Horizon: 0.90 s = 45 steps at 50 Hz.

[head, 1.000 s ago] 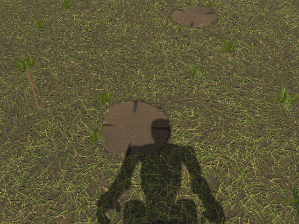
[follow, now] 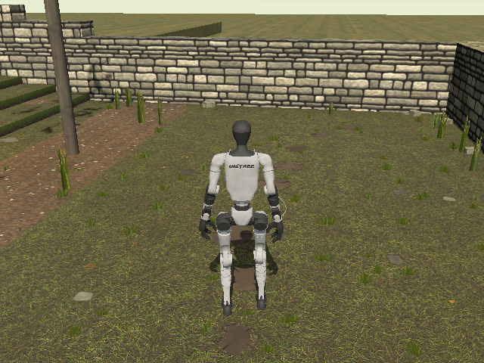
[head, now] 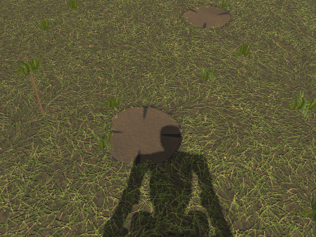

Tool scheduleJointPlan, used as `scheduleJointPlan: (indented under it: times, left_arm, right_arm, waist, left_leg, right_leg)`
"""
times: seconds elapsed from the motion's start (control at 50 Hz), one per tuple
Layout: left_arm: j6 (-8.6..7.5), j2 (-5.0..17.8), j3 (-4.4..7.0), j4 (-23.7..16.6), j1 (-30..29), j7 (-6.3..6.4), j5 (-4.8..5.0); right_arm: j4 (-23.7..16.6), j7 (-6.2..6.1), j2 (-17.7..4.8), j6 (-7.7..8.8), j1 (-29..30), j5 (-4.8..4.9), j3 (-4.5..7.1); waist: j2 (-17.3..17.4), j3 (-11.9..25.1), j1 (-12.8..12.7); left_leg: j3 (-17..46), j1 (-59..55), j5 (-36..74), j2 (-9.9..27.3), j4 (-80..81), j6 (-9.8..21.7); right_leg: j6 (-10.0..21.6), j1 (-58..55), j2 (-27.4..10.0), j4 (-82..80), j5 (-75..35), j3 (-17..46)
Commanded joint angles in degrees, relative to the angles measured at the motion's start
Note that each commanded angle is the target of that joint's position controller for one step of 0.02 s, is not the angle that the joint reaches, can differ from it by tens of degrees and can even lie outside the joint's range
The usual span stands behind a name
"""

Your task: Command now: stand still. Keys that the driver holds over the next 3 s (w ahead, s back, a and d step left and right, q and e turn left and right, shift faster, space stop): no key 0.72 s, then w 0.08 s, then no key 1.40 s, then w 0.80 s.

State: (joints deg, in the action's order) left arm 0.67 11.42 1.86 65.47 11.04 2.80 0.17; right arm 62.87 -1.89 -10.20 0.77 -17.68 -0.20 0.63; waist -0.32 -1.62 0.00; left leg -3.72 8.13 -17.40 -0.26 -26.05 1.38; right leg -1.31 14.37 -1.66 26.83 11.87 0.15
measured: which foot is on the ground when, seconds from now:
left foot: down 0.00-1.00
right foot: down 0.00-1.00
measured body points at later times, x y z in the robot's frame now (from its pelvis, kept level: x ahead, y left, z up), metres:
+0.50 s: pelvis +0.00 +0.00 +0.00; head +0.02 +0.01 +0.45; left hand +0.02 +0.25 -0.16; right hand -0.01 -0.23 -0.16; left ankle -0.04 +0.10 -0.74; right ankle +0.03 -0.13 -0.74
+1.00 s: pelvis +0.04 -0.02 -0.01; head +0.05 -0.04 +0.44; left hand +0.06 +0.23 -0.16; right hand +0.01 -0.26 -0.17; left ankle -0.04 +0.10 -0.74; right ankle +0.04 -0.12 -0.74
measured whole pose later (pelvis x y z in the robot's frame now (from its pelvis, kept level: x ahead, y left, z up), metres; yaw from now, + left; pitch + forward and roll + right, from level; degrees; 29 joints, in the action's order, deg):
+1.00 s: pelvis +0.04 -0.02 -0.01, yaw +0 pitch +0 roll +0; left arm -1.9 10.5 1.9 63.9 13.6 1.6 0.3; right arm 61.6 -2.5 -11.2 1.4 -21.1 0.2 2.0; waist 1.7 -0.8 0.8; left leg -2.4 7.7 -22.6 1.3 -30.7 -0.8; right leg 1.5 16.1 -0.3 33.6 17.0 -3.5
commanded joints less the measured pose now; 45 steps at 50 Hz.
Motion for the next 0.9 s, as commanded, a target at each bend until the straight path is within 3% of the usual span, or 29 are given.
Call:
scheduleJointPlan:
  times: [0.02,0.72,0.74,0.76,0.78,0.8,0.82,0.84,0.86,0.9]
  left_arm:
    - [-0.27,5.56,0.78,-1.14,1.88,0.19,0.02]
    - [-0.26,4.62,0.83,-1.1,4.19,0.46,0.16]
    - [-0.21,3.96,0.69,-0.59,5.14,0.47,0.14]
    - [-0.18,3.99,0.79,-0.56,5.04,0.51,0.4]
    - [-0.36,4.21,1.0,-1.12,4.22,0.52,0.69]
    - [-0.92,4.29,1.08,-2.54,1.71,0.33,0.67]
    - [-1.79,3.15,0.69,-4.1,-0.91,-0.01,0.54]
    - [-2.57,2.44,0.57,-4.51,-1.35,-0.39,0.65]
    - [-3.06,2.25,0.58,-4.4,-0.45,-0.74,0.61]
    - [-3.53,1.17,0.35,-2.87,4.47,-1.3,0.39]
  right_arm:
    - [-0.74,-0.14,-5.17,0.25,-4.45,0.02,0.83]
    - [-1.29,-0.13,-4.14,0.4,-6.91,0.16,1.09]
    - [-0.74,-0.22,-3.91,0.32,-8.02,0.2,1.09]
    - [-0.62,-0.41,-5.21,0.11,-8.58,0.63,1.6]
    - [-1.1,-0.65,-7.49,-0.01,-8.57,1.13,2.37]
    - [-1.43,-0.77,-9.41,0.16,-9.82,1.54,3.04]
    - [-2.14,-0.85,-10.31,0.63,-8.66,1.39,3.42]
    - [-2.84,-0.91,-9.25,1.28,-6.84,0.6,3.21]
    - [-3.18,-0.8,-7.71,1.86,-5.45,0.13,2.87]
    - [-4.07,-0.36,-6.12,1.78,-1.16,0.9,2.34]
  waist:
    - [0.54,-0.94,-0.01]
    - [0.6,-1.74,-0.01]
    - [1.09,-0.42,0.05]
    - [2.3,-1.3,0.49]
    - [4.99,-3.1,1.11]
    - [7.83,-5.82,2.31]
    - [9.7,-9.21,2.73]
    - [9.14,-10.61,2.0]
    - [8.52,-10.26,1.0]
    - [5.77,-6.38,-2.56]
  left_leg:
    - [3.03,5.48,7.99,2.96,6.13,0.76]
    - [3.27,5.3,8.92,2.88,6.26,1.02]
    - [3.23,4.67,2.81,2.63,7.02,1.37]
    - [4.47,4.99,-7.73,2.95,8.22,2.63]
    - [8.53,5.52,-19.69,5.48,10.58,4.92]
    - [15.78,5.1,-29.15,10.95,14.66,8.01]
    - [22.47,7.2,-28.12,16.59,17.34,10.93]
    - [23.78,7.16,-19.84,18.5,17.1,12.17]
    - [21.91,5.18,-8.64,18.36,14.74,11.97]
    - [12.46,5.62,8.18,13.26,7.63,7.99]
  right_leg:
    - [2.08,-3.76,-0.98,-2.52,-8.97,0.9]
    - [1.69,-3.65,-1.0,-2.33,-8.92,0.82]
    - [1.67,-4.05,-0.05,-1.73,-3.84,-0.33]
    - [1.81,-2.07,1.88,1.01,4.43,-2.5]
    - [2.03,2.22,3.73,5.56,12.84,-4.89]
    - [2.39,8.83,3.88,11.38,15.54,-5.99]
    - [3.29,12.01,1.24,16.47,12.58,-3.74]
    - [3.89,14.42,-0.82,19.64,12.79,-1.59]
    - [4.22,15.78,-2.11,19.96,14.73,-0.41]
    - [4.59,5.88,-1.8,5.77,10.33,-2.12]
